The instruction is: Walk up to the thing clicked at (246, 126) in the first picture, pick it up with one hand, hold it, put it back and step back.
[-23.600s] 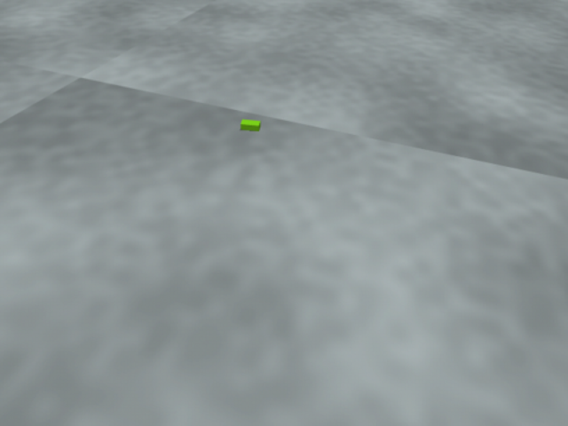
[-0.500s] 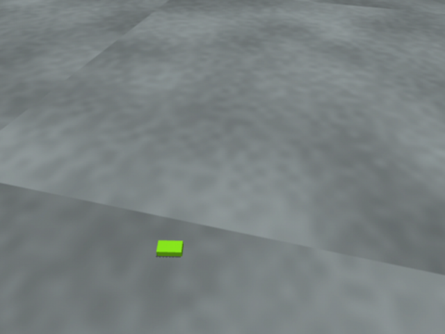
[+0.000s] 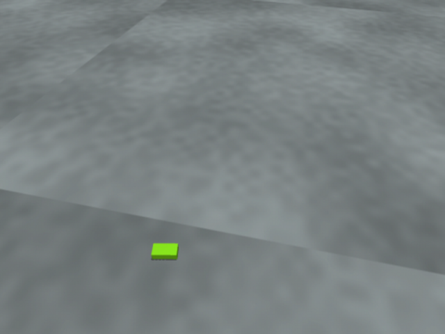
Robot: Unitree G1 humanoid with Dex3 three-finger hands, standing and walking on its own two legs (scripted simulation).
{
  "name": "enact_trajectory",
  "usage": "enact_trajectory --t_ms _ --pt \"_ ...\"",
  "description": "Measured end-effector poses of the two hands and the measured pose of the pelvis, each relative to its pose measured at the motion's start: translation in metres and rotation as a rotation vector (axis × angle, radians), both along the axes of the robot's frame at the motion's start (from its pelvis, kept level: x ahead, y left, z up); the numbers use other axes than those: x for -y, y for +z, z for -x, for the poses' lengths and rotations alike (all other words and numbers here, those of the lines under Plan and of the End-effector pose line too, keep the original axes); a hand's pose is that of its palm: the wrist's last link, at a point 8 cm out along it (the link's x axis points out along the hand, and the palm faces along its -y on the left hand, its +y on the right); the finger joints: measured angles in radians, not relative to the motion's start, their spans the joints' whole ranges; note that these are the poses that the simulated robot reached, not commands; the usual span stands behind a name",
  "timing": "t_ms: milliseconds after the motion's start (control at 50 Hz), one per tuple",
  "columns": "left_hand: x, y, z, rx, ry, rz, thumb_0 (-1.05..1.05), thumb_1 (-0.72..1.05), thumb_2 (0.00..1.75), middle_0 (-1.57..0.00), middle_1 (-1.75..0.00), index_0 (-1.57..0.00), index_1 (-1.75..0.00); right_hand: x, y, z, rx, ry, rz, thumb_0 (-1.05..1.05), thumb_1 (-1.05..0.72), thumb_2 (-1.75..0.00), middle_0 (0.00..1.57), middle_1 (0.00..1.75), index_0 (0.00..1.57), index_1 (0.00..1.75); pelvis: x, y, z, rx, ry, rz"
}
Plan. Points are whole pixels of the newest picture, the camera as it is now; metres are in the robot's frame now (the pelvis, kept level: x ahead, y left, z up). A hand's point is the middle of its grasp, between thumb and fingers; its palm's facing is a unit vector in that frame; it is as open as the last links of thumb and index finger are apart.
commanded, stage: stand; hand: left
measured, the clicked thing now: (165, 251) +0.70 +0.25 -0.76
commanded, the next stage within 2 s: walk up in 0.12 s
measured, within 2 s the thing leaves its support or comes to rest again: neither
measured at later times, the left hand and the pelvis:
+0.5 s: hand out of the picture +0.06 +0.33 -0.18, palm faces +0.03 -0.94 -0.34, open 7.4 cm; pelvis +0.06 +0.05 -0.02, yaw +2 degrees
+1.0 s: hand (109, 268) +0.33 +0.25 -0.14, palm faces +0.02 -0.93 -0.37, open 7.4 cm; pelvis +0.23 -0.01 -0.02, yaw +1 degrees
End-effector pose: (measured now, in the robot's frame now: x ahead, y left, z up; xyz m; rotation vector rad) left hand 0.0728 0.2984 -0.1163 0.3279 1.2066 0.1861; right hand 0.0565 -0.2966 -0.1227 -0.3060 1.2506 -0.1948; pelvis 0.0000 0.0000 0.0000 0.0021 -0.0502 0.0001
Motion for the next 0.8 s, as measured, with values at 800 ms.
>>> enact_trajectory --t_ms 800 --pt "-0.057 -0.001 -0.139 -0.008 -0.019 -0.002 0.01 0.91 0.9 -0.2 -0.3 -0.2 -0.29 -0.011 0.007 -0.11 0.048 -0.004 0.049 0.01 -0.9 -0.89 0.2 0.3 0.21 0.3 -0.03 -0.015 -0.158 0.016 -0.001 -0.034"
